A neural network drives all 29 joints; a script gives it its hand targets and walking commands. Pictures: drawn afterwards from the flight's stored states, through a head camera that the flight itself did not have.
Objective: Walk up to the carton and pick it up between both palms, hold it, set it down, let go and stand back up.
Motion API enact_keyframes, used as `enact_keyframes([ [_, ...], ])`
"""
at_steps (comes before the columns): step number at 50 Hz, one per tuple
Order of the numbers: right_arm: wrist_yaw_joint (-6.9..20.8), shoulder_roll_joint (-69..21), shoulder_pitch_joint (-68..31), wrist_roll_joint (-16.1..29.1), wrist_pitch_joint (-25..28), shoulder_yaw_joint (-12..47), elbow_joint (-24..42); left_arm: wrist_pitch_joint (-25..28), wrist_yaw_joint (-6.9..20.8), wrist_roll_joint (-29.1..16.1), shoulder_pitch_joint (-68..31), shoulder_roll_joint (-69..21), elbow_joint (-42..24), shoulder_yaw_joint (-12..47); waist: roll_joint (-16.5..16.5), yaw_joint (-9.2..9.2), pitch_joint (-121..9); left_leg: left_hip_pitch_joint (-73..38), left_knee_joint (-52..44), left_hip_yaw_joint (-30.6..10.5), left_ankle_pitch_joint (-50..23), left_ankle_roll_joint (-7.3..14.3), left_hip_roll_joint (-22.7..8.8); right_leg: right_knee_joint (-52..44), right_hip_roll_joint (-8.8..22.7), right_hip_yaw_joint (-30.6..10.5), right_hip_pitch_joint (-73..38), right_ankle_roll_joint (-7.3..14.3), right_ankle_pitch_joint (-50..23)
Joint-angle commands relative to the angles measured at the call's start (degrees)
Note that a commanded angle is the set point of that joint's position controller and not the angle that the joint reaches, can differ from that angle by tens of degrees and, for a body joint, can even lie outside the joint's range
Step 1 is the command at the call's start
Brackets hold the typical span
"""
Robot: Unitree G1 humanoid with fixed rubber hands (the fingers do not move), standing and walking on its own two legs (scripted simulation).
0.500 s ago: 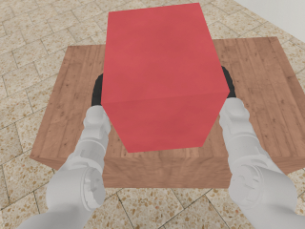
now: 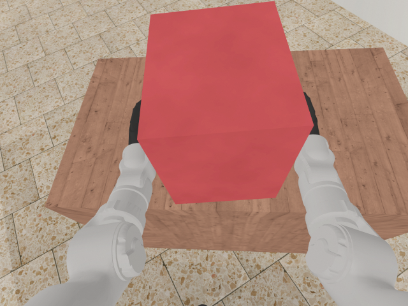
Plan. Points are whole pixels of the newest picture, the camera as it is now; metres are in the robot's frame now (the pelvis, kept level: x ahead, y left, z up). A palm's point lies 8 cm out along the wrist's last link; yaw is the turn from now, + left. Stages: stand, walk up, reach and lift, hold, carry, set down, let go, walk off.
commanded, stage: reach and lift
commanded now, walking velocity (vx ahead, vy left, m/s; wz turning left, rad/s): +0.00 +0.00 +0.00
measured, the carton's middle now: (218, 114) +0.52 +0.02 +0.02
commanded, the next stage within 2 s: none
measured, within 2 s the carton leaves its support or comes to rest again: leaves its support in 0.46 s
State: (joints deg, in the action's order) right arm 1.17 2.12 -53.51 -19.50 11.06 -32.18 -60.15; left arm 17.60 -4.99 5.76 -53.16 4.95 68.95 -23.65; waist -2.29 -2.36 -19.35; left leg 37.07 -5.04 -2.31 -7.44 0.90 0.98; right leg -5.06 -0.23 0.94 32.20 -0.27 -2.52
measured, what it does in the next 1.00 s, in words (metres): stands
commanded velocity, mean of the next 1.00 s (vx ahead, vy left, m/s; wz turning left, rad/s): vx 0.00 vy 0.00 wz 0.00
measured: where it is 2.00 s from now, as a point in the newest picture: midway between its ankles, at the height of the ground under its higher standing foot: outside the picture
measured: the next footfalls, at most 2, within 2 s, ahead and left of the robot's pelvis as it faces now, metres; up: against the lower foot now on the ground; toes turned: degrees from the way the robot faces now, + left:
none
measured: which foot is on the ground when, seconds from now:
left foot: down 0.00-1.00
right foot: down 0.00-1.00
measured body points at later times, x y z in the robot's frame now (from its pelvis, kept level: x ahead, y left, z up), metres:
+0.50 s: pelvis +0.00 +0.00 +0.01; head +0.10 -0.02 +0.44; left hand +0.45 +0.16 +0.04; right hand +0.47 -0.17 +0.04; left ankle -0.01 +0.11 -0.74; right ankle -0.06 -0.12 -0.74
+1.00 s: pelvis -0.05 -0.01 +0.01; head +0.00 -0.01 +0.46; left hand +0.43 +0.17 +0.14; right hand +0.44 -0.16 +0.17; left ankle -0.01 +0.11 -0.74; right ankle -0.06 -0.12 -0.74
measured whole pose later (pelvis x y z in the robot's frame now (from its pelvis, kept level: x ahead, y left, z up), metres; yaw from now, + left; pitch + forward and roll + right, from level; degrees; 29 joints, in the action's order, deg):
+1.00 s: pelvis -0.05 -0.01 +0.01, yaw -1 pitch +18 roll -1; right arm -0.8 4.1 -62.7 -16.1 -15.0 -28.9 -57.4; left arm -12.0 -4.7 9.4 -59.5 7.1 60.4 -22.6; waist 0.0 -1.1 -14.1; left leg 26.4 4.3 -2.2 -3.9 0.0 -0.2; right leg 5.7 -1.4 1.1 22.5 0.8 1.4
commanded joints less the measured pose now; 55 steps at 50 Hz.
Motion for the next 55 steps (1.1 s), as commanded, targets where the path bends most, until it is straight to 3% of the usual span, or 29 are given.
enact_keyframes([
  [1, 7.12, -25.21, -27.23, -1.68, -0.11, 15.19, -1.13, -1.71, 8.68, 4.12, -25.62, -26.34, 0.98, 14.63, 2.44, 2.87, -36.05, -24.3, 9.56, 4.01, -25.86, -2.04, -0.26, 7.15, -1.42, 0.68, -17.66, -1.73, -23.52],
  [15, 6.61, -29.18, -35.18, 7.46, -1.59, 25.78, 3.18, -4.19, 7.26, -3.27, -31.96, -32.18, -6.02, 24.65, 1.45, 3.63, -46.28, -40.61, 19.38, 1.77, -38.41, -3.18, -1.29, 11.62, -2.3, 1.51, -10.56, -1.75, -27.09],
  [22, 5.91, -34.09, -41.52, 12.85, -3.08, 32.05, 6.94, -6.44, 6.13, -6.6, -37.17, -36.68, -11.54, 29.09, 2.17, 3.18, -49.62, -47.18, 25.31, 0.32, -42.57, -2.55, -1.65, 16.13, -2.5, 1.54, -7.82, -2.39, -28.19],
  [27, 5.14, -38.82, -45.39, 16.69, -5.14, 35.93, 9.3, -8.24, 5.67, -8.09, -42.46, -37.83, -16.03, 29.53, 4.49, 1.8, -49.82, -41.41, 26.17, 0.34, -36.5, -0.98, -0.86, 21.87, -2.07, 0.49, -15.7, -3.27, -32.67],
  [31, 4.66, -43.26, -47.95, 19.1, -7.31, 37.58, 10.34, -9.47, 5.6, -8.31, -49.01, -37.12, -20.38, 28.31, 6.38, 0.11, -47.99, -32.08, 24.23, 1.02, -27.15, 0.86, 0.27, 26.82, -1.26, -0.78, -25.08, -4.13, -36.08],
  [34, 4.38, -45.11, -49.69, 19.88, -9.6, 36.86, 10.23, -11.08, 5.73, -7.31, -52.5, -35.5, -20.94, 25.74, 7.09, -1.19, -43.29, -25.69, 22.04, 1.59, -18.84, 2.29, 0.99, 28.51, -0.53, -1.75, -29.52, -4.6, -34.69],
  [39, 4.14, -42.47, -50.05, 18.37, -15.51, 30.76, 7.2, -16.08, 6.61, -4.85, -53.79, -32.28, -18.76, 20.5, 5.4, -1.17, -30.05, -23.87, 18.97, 1.75, -7.74, 2.71, 0.93, 24.04, -0.27, -2.08, -25.53, -3.84, -19.95],
  [43, 5.01, -36.57, -48.48, 13.41, -20.91, 21.76, 4.8, -21.17, 7.74, -1.53, -51.93, -28.98, -16.86, 14.46, 3.94, 0.24, -19.39, -25.91, 16.21, 1.84, 0.8, 1.87, 0.05, 16.31, -0.66, -0.66, -17.45, -2.41, -1.99],
  [46, 6.65, -32.92, -47.91, 8.67, -23.34, 15.91, 6.04, -24.46, 8.47, 0.97, -49.21, -27.63, -17.42, 11.03, 3.41, 1.28, -19.1, -27.53, 13.68, 2.07, 2.83, 1.66, -0.62, 11.7, -0.77, 0.8, -15.47, -1.52, 4.55],
  [51, 9.75, -29.79, -48.71, 3.0, -23.75, 11.81, 11.84, -27.41, 8.85, 3.58, -46.75, -26.43, -24.2, 9.84, 1.7, 2.47, -30.97, -32.52, 9.77, 2.55, -4.1, 1.51, -1.01, 7.52, -0.72, 2.5, -20.96, -0.68, -0.53],
  [55, 10.54, -30.56, -44.47, 3.65, -23.32, 15.62, 15.0, -29.24, 8.87, 4.13, -43.08, -28.67, -33.2, 13.22, -1.31, 3.58, -39.67, -41.23, 8.71, 2.33, -17.65, 0.19, -0.88, 5.83, -1.23, 2.61, -27.49, 0.06, -12.7],
])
